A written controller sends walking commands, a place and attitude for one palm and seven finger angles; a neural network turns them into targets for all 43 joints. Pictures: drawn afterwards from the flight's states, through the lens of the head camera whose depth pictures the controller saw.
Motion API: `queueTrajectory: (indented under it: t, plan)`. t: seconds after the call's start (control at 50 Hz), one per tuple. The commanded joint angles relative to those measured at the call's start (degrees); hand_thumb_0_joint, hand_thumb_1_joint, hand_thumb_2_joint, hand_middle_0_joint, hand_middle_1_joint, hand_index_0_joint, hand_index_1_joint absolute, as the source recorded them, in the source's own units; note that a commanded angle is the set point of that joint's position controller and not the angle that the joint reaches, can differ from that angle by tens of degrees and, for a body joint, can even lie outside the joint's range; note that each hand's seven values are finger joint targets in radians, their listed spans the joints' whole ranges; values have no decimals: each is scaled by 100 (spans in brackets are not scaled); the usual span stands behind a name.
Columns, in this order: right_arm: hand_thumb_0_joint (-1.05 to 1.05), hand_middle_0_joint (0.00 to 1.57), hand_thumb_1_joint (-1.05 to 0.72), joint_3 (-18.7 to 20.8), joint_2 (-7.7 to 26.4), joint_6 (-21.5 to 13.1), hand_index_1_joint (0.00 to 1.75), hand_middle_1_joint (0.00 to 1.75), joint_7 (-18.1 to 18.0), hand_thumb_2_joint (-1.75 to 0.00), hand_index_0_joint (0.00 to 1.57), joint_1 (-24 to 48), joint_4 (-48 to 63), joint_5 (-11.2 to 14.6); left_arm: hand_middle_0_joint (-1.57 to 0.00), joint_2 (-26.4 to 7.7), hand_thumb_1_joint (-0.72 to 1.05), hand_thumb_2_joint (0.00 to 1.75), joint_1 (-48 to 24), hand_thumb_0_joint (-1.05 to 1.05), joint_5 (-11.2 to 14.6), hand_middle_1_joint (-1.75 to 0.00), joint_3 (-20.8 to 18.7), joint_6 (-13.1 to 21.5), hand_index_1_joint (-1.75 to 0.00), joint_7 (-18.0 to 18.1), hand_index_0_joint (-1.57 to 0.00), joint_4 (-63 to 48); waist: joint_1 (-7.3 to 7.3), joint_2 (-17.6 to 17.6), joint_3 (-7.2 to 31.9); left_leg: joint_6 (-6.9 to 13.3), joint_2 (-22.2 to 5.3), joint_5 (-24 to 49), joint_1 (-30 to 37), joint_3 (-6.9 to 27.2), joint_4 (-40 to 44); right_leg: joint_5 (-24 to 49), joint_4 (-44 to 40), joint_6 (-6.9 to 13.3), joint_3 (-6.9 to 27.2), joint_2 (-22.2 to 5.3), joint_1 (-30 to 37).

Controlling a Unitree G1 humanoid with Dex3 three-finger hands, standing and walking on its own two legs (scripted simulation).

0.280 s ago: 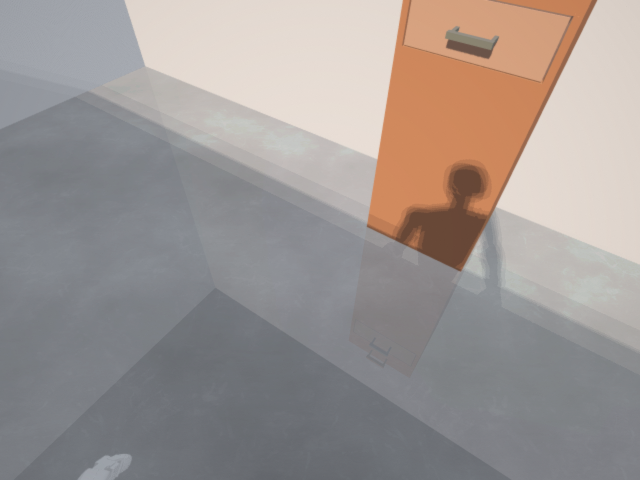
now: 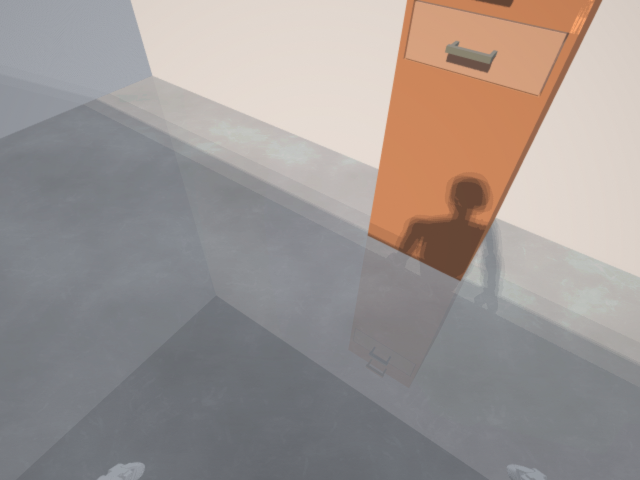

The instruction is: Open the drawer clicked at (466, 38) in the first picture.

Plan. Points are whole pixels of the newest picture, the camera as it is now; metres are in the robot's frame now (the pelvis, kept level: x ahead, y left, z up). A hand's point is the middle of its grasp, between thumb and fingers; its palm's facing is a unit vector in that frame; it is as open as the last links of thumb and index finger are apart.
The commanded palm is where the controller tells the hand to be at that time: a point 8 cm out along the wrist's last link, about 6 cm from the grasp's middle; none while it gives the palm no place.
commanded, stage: stand and wait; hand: left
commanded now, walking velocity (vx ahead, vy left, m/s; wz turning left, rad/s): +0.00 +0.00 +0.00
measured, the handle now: (471, 51) +1.12 -0.33 +0.09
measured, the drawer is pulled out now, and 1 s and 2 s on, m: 0.00 0.00 0.00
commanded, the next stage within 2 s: look at it before walking up in 0.60 s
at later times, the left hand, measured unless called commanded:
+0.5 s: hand out of the picture +0.05 +0.24 -0.15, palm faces -0.03 -0.94 -0.34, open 7.4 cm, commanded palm none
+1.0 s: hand out of the picture +0.06 +0.23 -0.15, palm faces -0.03 -0.94 -0.33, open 7.4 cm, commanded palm none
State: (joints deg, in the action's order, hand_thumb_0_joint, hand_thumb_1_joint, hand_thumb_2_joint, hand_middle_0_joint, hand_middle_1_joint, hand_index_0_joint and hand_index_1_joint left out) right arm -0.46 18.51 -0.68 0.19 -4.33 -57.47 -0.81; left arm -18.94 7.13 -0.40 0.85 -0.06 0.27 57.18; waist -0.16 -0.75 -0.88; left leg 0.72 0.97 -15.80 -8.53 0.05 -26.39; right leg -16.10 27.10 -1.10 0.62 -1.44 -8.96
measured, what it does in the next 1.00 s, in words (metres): stands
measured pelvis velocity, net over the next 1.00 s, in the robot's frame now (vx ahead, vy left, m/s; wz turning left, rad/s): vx -0.02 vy -0.01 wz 0.00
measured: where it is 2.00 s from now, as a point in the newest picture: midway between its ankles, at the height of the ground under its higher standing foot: outside the picture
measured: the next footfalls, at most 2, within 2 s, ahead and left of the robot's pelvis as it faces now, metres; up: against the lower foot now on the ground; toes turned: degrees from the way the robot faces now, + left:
right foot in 1.98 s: +0.35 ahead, -0.13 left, +0.00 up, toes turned -17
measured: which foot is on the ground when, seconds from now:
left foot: down 0.00-1.00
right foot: down 0.00-1.00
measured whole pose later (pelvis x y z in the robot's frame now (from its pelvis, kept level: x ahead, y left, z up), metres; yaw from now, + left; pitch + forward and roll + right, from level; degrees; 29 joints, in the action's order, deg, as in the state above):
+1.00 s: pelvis -0.02 -0.01 +0.01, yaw +0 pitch -2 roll +0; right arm -0.4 19.5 -0.8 0.4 -6.5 -63.8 -0.4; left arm -19.3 7.5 -0.5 0.6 0.4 0.0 62.2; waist 0.2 -0.2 -2.3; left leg -0.5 -0.2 -11.5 -8.2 0.3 -21.5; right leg -11.9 22.6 -0.1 0.3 -0.3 -8.8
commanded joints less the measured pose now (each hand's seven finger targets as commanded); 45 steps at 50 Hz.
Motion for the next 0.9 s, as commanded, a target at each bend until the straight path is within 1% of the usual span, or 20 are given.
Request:
queueTrajectory:
  t: [0.0, 0.06, 0.16, 0.18, 0.2, 0.22, 0.28, 0.32, 0.36, 0.38, 0.48, 0.54, 0.56, 0.6, 0.68, 0.7, 0.72, 0.82, 0.84, 0.88]
  plan:
    - [0, 20, -90, 327, 1240, -116, 30, 30, -104, -90, 20, 257, 319, 7, -20, -1228, 90, 90, -270, 0, -21, -30, -301, 130, -30, 62, -20, -335, 23, 51, 355, 165, -680, 1582, 75, 510, 460, 1478, -441, 278, 395, -534, 69]
    - [0, 20, -90, 316, 1246, -125, 30, 30, -104, -90, 20, 254, 251, 8, -20, -1224, 90, 90, -239, 0, -16, -30, -301, 129, -30, 54, -20, -263, 15, 129, 397, 158, -687, 1487, 103, 528, 529, 1387, -496, 276, 422, -538, 105]
    - [0, 20, -90, 300, 1256, -116, 30, 30, -99, -90, 20, 206, 116, 21, -20, -1249, 90, 90, -224, 0, -11, -30, -297, 142, -30, 46, -20, -139, 22, 57, 345, 135, -698, 1293, 75, 542, 607, 1269, -628, 285, 476, -550, 122]
    - [0, 20, -90, 297, 1268, -118, 30, 30, -97, -90, 20, 197, 84, 23, -20, -1248, 90, 90, -221, 0, -9, -30, -291, 138, -30, 44, -20, -124, 20, 112, 323, 133, -696, 1254, 61, 562, 640, 1219, -645, 281, 473, -550, 129]
    - [0, 20, -90, 291, 1266, -109, 30, 30, -94, -90, 20, 191, 59, 27, -20, -1258, 90, 90, -212, 0, -12, -30, -293, 143, -30, 46, -20, -92, 8, 47, 298, 133, -703, 1189, 48, 554, 648, 1161, -679, 284, 476, -552, 116]
    - [0, 20, -90, 292, 1271, -114, 30, 30, -94, -90, 20, 179, 37, 25, -20, -1251, 90, 90, -211, 0, -10, -30, -289, 141, -30, 44, -20, -64, 16, 99, 258, 128, -700, 1118, 37, 559, 684, 1083, -704, 286, 500, -553, 86]
    - [0, 20, -90, 275, 1299, -113, 30, 30, -88, -90, 20, 146, -62, 27, -20, -1260, 90, 90, -201, 0, -8, -30, -282, 140, -30, 36, -20, 11, 8, 99, 212, 122, -705, 949, -7, 592, 759, 865, -779, 282, 524, -545, 68]
    - [0, 20, -90, 277, 1286, -114, 30, 30, -84, -90, 20, 105, -92, 32, -20, -1257, 90, 90, -191, 0, -12, -30, -287, 140, -30, 38, -20, 30, 7, 39, 225, 128, -710, 893, -16, 624, 788, 767, -800, 276, 514, -544, 82]
    - [0, 20, -90, 273, 1294, -110, 30, 30, -82, -90, 20, 119, -139, 31, -20, -1257, 90, 90, -178, 0, -9, -30, -278, 138, -30, 32, -20, 74, 0, 70, 116, 118, -703, 778, -50, 613, 820, 636, -865, 275, 552, -540, -3]
    - [0, 20, -90, 269, 1306, -106, 30, 30, -79, -90, 20, 72, -159, 31, -20, -1270, 90, 90, -199, 0, -13, -30, -276, 136, -30, 31, -20, 77, 15, 8, 111, 114, -700, 709, -92, 635, 845, 534, -878, 275, 554, -539, -3]
    - [0, 20, -90, 266, 1307, -103, 30, 30, -69, -90, 20, 23, -222, 25, -20, -1272, 90, 90, -191, 0, -17, -30, -277, 139, -30, 25, -20, 115, 16, -26, 36, 103, -692, 550, -137, 643, 875, 245, -969, 284, 612, -545, -114]
    - [0, 20, -90, 266, 1293, -110, 30, 30, -67, -90, 20, -5, -236, 26, -20, -1267, 90, 90, -178, 0, -20, -30, -281, 141, -30, 27, -20, 107, 0, 3, 69, 103, -694, 566, -151, 655, 869, 240, -965, 282, 614, -548, -96]
    - [0, 20, -90, 267, 1291, -115, 30, 30, -64, -90, 20, -5, -244, 27, -20, -1267, 90, 90, -164, 0, -20, -30, -280, 145, -30, 28, -20, 114, 7, 20, 145, 101, -699, 611, -104, 647, 860, 285, -961, 284, 621, -554, -70]
    - [0, 20, -90, 265, 1293, -108, 30, 30, -64, -90, 20, -20, -237, 32, -20, -1271, 90, 90, -187, 0, -21, -30, -277, 149, -30, 28, -20, 118, 14, 30, 131, 96, -704, 644, -100, 648, 843, 328, -958, 289, 625, -546, -96]
    - [0, 20, -90, 266, 1295, -129, 30, 30, -70, -90, 20, 2, -271, 27, -20, -1251, 90, 90, -169, 0, -16, -30, -272, 156, -30, 32, -20, 131, 4, 111, 206, 93, -730, 857, -23, 634, 841, 641, -895, 281, 586, -544, -40]
    - [0, 20, -90, 265, 1285, -120, 30, 30, -69, -90, 20, -11, -257, 35, -20, -1259, 90, 90, -166, 0, -20, -30, -277, 160, -30, 35, -20, 127, 8, 41, 229, 95, -733, 873, -18, 643, 819, 668, -897, 284, 575, -547, -25]
    - [0, 20, -90, 263, 1284, -123, 30, 30, -71, -90, 20, 2, -260, 33, -20, -1252, 90, 90, -184, 0, -21, -30, -274, 156, -30, 31, -20, 132, 11, 84, 161, 89, -732, 838, -52, 632, 842, 653, -899, 280, 578, -548, -50]
    - [0, 20, -90, 263, 1285, -120, 30, 30, -72, -90, 20, 25, -267, 32, -20, -1252, 90, 90, -198, 0, -26, -30, -272, 153, -30, 33, -20, 138, 12, 80, 120, 83, -738, 870, -36, 623, 865, 713, -898, 278, 579, -530, -65]
    - [0, 20, -90, 257, 1294, -128, 30, 30, -74, -90, 20, 7, -266, 30, -20, -1245, 90, 90, -186, 0, -23, -30, -273, 149, -30, 32, -20, 136, 14, 113, 206, 90, -751, 876, -3, 624, 884, 717, -883, 274, 562, -534, -17]
    - [0, 20, -90, 257, 1303, -132, 30, 30, -79, -90, 20, 17, -266, 34, -20, -1247, 90, 90, -196, 0, -20, -30, -273, 155, -30, 31, -20, 138, 11, 92, 246, 86, -755, 983, 34, 615, 857, 842, -868, 273, 567, -526, 17]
